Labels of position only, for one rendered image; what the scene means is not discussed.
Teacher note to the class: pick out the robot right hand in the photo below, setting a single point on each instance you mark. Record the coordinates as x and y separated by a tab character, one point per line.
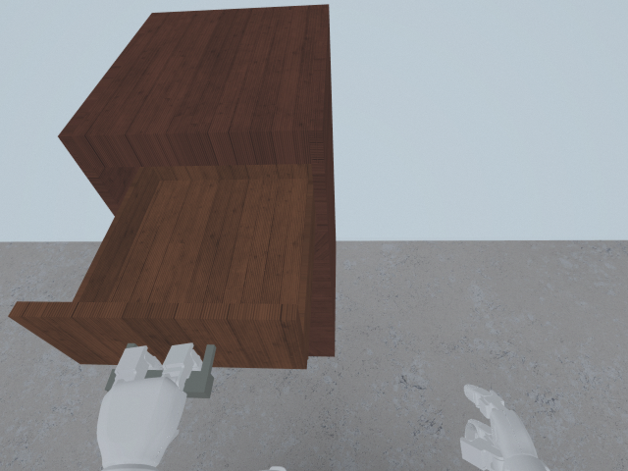
488	447

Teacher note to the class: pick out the handle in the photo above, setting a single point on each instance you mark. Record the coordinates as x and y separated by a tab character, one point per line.
198	385

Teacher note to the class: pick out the cabinet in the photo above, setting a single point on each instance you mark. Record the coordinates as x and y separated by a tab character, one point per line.
245	86

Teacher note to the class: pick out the drawer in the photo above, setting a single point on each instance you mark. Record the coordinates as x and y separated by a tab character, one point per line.
218	255

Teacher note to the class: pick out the robot left hand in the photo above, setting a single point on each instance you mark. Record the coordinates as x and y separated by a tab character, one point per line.
139	417

